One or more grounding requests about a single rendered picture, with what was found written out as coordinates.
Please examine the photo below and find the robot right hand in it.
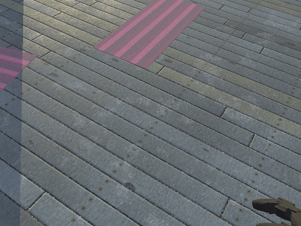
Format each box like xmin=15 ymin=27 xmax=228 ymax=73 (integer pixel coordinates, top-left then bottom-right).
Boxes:
xmin=252 ymin=197 xmax=301 ymax=226

